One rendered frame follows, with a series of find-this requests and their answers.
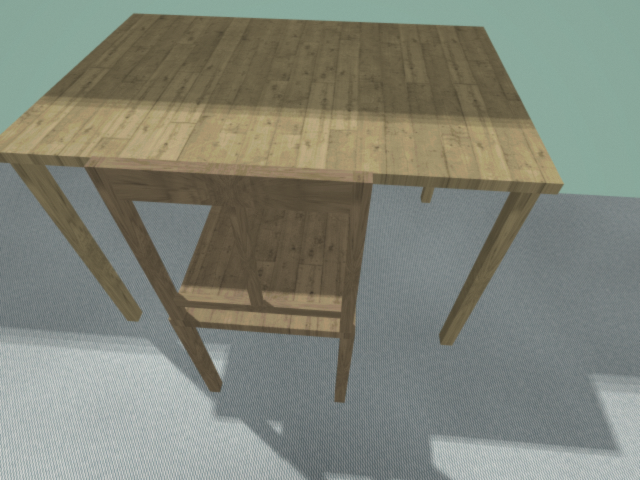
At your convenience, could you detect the chair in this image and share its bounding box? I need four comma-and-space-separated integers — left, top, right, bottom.
84, 156, 373, 403

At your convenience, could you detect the table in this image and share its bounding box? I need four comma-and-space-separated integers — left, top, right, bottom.
0, 13, 564, 346

